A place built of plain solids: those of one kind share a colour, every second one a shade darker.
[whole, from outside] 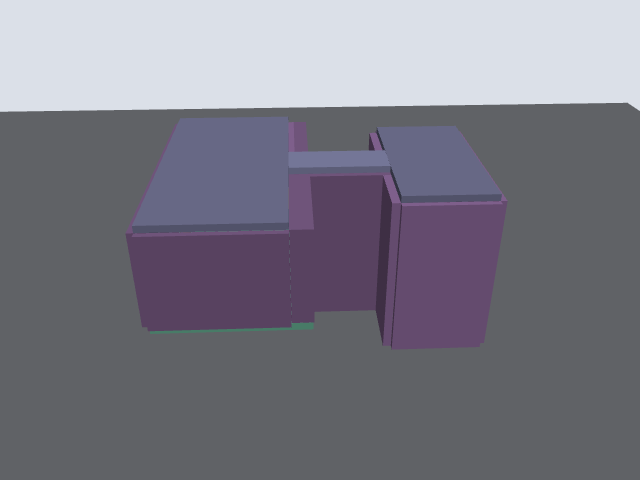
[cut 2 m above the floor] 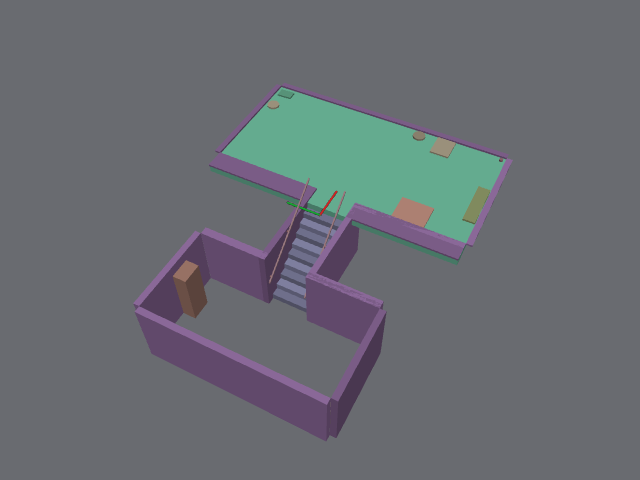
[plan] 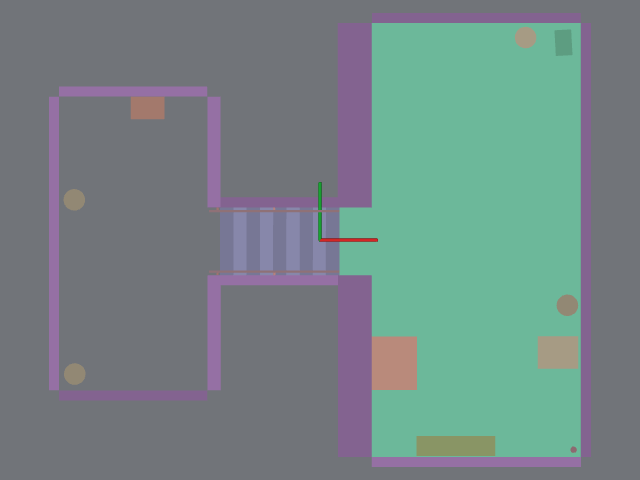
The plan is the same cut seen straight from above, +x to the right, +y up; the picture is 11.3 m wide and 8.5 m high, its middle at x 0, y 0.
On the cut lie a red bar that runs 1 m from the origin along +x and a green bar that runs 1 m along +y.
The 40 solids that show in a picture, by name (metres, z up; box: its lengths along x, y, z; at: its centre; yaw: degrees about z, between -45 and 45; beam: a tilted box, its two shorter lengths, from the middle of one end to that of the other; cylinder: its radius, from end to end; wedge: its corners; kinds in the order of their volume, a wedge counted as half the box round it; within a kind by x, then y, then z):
{
 "wall_1": {"box": [0.18, 5.2, 4.79], "at": [-4.71, -0.06, 2.35]},
 "wall_2": {"box": [2.63, 0.18, 4.79], "at": [-3.31, -2.75, 2.35]},
 "wall_3": {"box": [2.63, 0.18, 4.79], "at": [-3.31, 2.63, 2.35]},
 "wall_4": {"box": [0.18, 2.04, 4.79], "at": [-1.9, -1.64, 2.35]},
 "wall_5": {"box": [0.18, 1.96, 4.79], "at": [-1.9, 1.56, 2.35]},
 "wall_6": {"box": [0.24, 2.04, 4.79], "at": [-1.88, -1.64, 2.35]},
 "wall_7": {"box": [0.24, 1.96, 4.79], "at": [-1.88, 1.56, 2.35]},
 "wall_8": {"box": [2.91, 0.18, 4.79], "at": [-0.54, -0.71, 2.35]},
 "wall_9": {"box": [2.91, 0.18, 4.79], "at": [-0.54, 0.67, 2.35]},
 "wall_10": {"box": [0.6, 3.22, 2.8], "at": [0.62, -2.23, 3.34]},
 "wall_11": {"box": [0.6, 3.27, 2.8], "at": [0.62, 2.21, 3.34]},
 "wall_12": {"box": [0.18, 3.22, 2.8], "at": [0.83, -2.23, 3.34]},
 "wall_13": {"box": [0.18, 3.27, 2.8], "at": [0.83, 2.21, 3.34]},
 "wall_14": {"box": [3.7, 0.18, 2.8], "at": [2.77, -3.93, 3.34]},
 "wall_15": {"box": [3.7, 0.18, 2.8], "at": [2.77, 3.93, 3.34]},
 "wall_16": {"box": [0.18, 7.69, 2.8], "at": [4.71, 0.0, 3.34]},
 "roof_1": {"box": [2.63, 5.2, 0.2], "at": [-3.31, -0.06, 4.84]},
 "roof_2": {"box": [2.91, 1.2, 0.2], "at": [-0.54, -0.02, 4.84]},
 "roof_3": {"box": [3.7, 7.69, 0.2], "at": [2.77, 0.0, 4.84]},
 "floor_1": {"box": [4.28, 7.69, 0.23], "at": [2.48, 0.0, 1.83]},
 "machine_1": {"box": [0.6, 0.4, 1.75], "at": [-3.05, 2.34, 0.82]},
 "machine_2": {"box": [0.8, 0.95, 1.83], "at": [1.32, -2.18, 2.86]},
 "bin_1": {"cylinder": 0.19, "from": [-4.35, 0.71, 0.0], "to": [-4.35, 0.71, 0.62]},
 "bin_2": {"cylinder": 0.19, "from": [-4.34, -2.37, 0.0], "to": [-4.34, -2.37, 0.75]},
 "bin_3": {"cylinder": 0.19, "from": [3.64, 3.59, 1.94], "to": [3.64, 3.59, 2.69]},
 "bin_4": {"box": [0.72, 0.58, 1.06], "at": [4.21, -1.99, 2.47]},
 "bin_5": {"cylinder": 0.19, "from": [4.38, -1.16, 1.94], "to": [4.38, -1.16, 2.69]},
 "tread_1": {"wedge": [[-1.77, -0.62, -0.05], [-1.77, -0.62, 0.19], [-1.77, 0.58, -0.05], [-1.77, 0.58, 0.19], [-1.53, -0.62, 0.04], [-1.53, -0.62, 0.19], [-1.53, 0.58, 0.04], [-1.53, 0.58, 0.19]]},
 "tread_2": {"wedge": [[-1.53, -0.62, 0.03], [-1.53, -0.62, 0.38], [-1.53, 0.58, 0.03], [-1.53, 0.58, 0.39], [-1.3, -0.62, 0.23], [-1.3, -0.62, 0.38], [-1.3, 0.58, 0.23], [-1.3, 0.58, 0.39]]},
 "tread_3": {"wedge": [[-1.3, -0.62, 0.22], [-1.3, -0.62, 0.58], [-1.3, 0.58, 0.22], [-1.3, 0.58, 0.58], [-1.06, -0.62, 0.42], [-1.06, -0.62, 0.58], [-1.06, 0.58, 0.42], [-1.06, 0.58, 0.58]]},
 "tread_4": {"wedge": [[-1.06, -0.62, 0.42], [-1.06, -0.62, 0.78], [-1.06, 0.58, 0.42], [-1.06, 0.58, 0.78], [-0.83, -0.62, 0.61], [-0.83, -0.62, 0.78], [-0.83, 0.58, 0.62], [-0.83, 0.58, 0.78]]},
 "tread_5": {"wedge": [[-0.83, -0.62, 0.61], [-0.83, -0.62, 0.97], [-0.83, 0.58, 0.61], [-0.83, 0.58, 0.97], [-0.59, -0.62, 0.81], [-0.59, -0.62, 0.97], [-0.59, 0.58, 0.81], [-0.59, 0.58, 0.97]]},
 "tread_6": {"wedge": [[-0.6, -0.62, 0.8], [-0.6, -0.62, 1.16], [-0.59, 0.58, 0.81], [-0.59, 0.58, 1.16], [-0.36, -0.62, 1.0], [-0.36, -0.62, 1.16], [-0.35, 0.58, 1.01], [-0.35, 0.58, 1.16]]},
 "tread_7": {"wedge": [[-0.36, -0.62, 1.0], [-0.36, -0.62, 1.36], [-0.36, 0.58, 1.0], [-0.36, 0.58, 1.36], [-0.12, -0.62, 1.2], [-0.12, -0.62, 1.36], [-0.12, 0.58, 1.2], [-0.12, 0.58, 1.36]]},
 "tread_8": {"wedge": [[-0.13, -0.62, 1.19], [-0.13, -0.62, 1.55], [-0.12, 0.58, 1.2], [-0.12, 0.58, 1.55], [0.1, -0.62, 1.38], [0.1, -0.62, 1.55], [0.11, 0.58, 1.39], [0.11, 0.58, 1.55]]},
 "tread_9": {"wedge": [[0.1, -0.62, 1.38], [0.1, -0.62, 1.74], [0.11, 0.58, 1.38], [0.11, 0.58, 1.74], [0.35, -0.62, 1.59], [0.35, -0.62, 1.74], [0.35, 0.58, 1.59], [0.35, 0.58, 1.74]]},
 "bench_1": {"box": [1.4, 0.36, 0.45], "at": [2.41, -3.65, 2.17]},
 "guard_rail_1": {"wedge": [[-1.96, -0.58, 0.97], [-1.96, -0.58, 1.02], [-1.96, -0.54, 0.97], [-1.96, -0.54, 1.02], [0.35, -0.58, 2.88], [0.35, -0.58, 2.93], [0.35, -0.54, 2.88], [0.35, -0.54, 2.93]]},
 "guard_rail_2": {"wedge": [[-1.96, 0.49, 0.97], [-1.96, 0.49, 1.02], [-1.96, 0.53, 0.97], [-1.96, 0.53, 1.02], [0.35, 0.49, 2.88], [0.35, 0.49, 2.93], [0.35, 0.53, 2.88], [0.35, 0.53, 2.93]]},
 "bucket_1": {"box": [0.3, 0.46, 0.34], "at": [4.31, 3.49, 2.11], "yaw": 3.0}
}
